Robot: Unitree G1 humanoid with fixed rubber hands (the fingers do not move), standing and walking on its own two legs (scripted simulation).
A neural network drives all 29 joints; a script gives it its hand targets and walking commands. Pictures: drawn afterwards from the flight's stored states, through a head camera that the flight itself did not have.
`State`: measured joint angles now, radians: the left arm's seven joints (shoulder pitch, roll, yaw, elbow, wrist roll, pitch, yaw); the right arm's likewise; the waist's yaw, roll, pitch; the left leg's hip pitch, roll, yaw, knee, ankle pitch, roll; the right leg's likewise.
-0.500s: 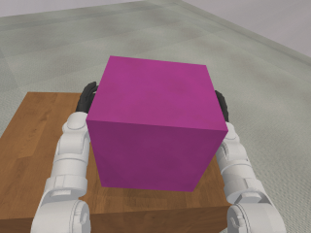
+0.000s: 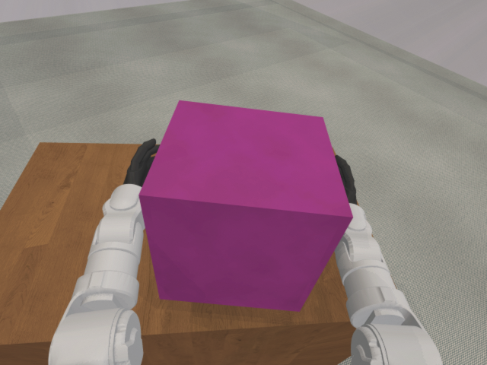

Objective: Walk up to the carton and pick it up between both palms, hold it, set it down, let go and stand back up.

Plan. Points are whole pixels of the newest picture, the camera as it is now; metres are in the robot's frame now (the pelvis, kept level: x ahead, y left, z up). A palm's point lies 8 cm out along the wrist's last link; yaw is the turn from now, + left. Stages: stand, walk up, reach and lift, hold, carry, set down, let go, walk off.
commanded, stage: set down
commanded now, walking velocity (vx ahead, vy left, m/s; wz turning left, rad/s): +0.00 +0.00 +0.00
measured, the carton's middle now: (240, 208) +0.38 -0.02 +0.05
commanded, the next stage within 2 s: none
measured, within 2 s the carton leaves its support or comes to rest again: neither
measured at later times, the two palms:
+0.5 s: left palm (143, 187) +0.41 +0.15 +0.08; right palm (339, 208) +0.37 -0.20 +0.07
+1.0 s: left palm (146, 198) +0.41 +0.15 +0.05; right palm (339, 221) +0.35 -0.20 +0.05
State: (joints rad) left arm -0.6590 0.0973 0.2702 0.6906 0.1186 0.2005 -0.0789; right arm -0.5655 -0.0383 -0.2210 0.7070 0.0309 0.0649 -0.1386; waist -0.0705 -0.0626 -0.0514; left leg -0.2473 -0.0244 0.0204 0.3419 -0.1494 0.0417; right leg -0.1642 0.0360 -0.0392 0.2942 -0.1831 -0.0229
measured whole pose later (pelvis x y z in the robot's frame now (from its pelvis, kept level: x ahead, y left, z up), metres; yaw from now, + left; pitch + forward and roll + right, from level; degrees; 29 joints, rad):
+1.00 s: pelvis +0.01 +0.00 +0.00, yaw +0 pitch +4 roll -1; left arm -0.64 0.10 0.28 0.86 0.16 -0.02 -0.10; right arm -0.50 0.00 -0.28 0.83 -0.05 -0.15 -0.14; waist -0.07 -0.06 -0.02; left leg -0.25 -0.02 0.02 0.34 -0.16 0.04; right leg -0.16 0.04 -0.04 0.29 -0.19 -0.02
